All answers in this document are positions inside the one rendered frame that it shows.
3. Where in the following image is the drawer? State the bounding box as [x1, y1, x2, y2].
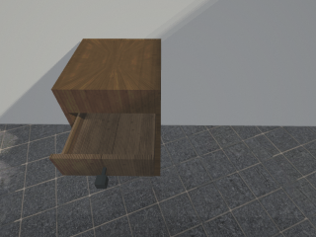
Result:
[48, 113, 156, 177]

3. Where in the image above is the handle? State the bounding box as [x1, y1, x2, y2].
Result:
[94, 167, 109, 189]

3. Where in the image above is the cabinet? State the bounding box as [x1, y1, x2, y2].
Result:
[51, 39, 161, 177]

